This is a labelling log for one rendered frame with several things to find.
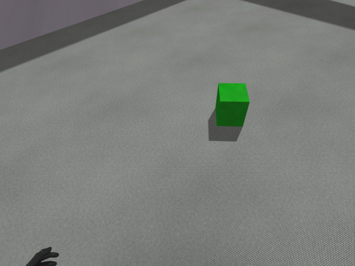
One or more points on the robot left hand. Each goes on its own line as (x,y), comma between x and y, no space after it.
(42,255)

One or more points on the carton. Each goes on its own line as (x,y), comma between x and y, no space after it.
(231,104)

